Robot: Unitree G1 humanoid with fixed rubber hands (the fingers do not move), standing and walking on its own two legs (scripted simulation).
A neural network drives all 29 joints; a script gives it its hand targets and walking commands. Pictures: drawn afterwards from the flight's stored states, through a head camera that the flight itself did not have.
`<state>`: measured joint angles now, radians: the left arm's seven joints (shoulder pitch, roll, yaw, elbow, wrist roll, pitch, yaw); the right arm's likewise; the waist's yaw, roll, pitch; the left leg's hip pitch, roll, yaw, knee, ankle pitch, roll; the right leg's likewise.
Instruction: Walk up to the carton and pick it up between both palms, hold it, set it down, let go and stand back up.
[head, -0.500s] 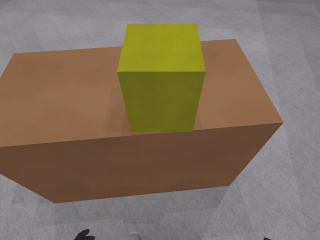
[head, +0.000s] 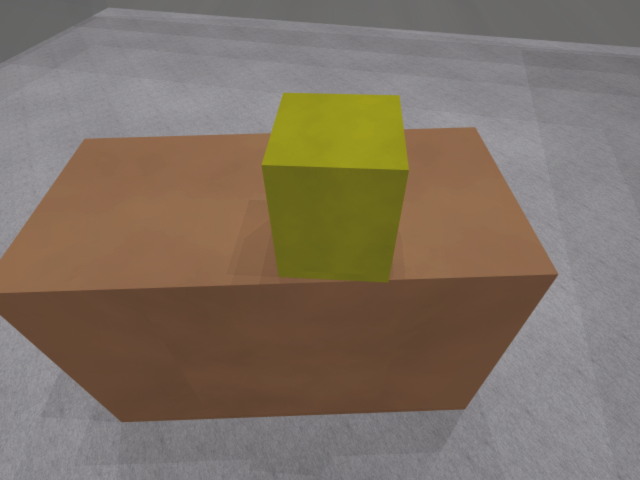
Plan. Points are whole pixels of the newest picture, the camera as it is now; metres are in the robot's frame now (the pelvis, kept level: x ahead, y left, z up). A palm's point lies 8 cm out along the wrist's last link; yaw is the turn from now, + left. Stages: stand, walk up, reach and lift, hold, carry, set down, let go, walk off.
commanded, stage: walk up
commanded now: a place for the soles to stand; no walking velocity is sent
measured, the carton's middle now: (336, 189) +0.59 +0.01 +0.03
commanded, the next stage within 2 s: none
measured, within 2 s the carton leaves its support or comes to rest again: neither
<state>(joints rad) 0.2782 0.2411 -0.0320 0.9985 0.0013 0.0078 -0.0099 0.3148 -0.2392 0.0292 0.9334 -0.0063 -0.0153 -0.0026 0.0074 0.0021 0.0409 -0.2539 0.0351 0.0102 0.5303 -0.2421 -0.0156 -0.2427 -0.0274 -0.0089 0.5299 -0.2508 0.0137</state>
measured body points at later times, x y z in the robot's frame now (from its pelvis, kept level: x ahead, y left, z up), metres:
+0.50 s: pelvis +0.03 -0.01 +0.00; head +0.03 -0.02 +0.45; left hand +0.07 +0.24 -0.14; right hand +0.07 -0.26 -0.15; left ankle +0.03 +0.13 -0.73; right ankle +0.02 -0.13 -0.73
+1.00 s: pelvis +0.03 -0.01 +0.00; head +0.03 -0.02 +0.45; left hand +0.06 +0.25 -0.14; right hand +0.04 -0.26 -0.15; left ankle +0.03 +0.13 -0.73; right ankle +0.02 -0.13 -0.73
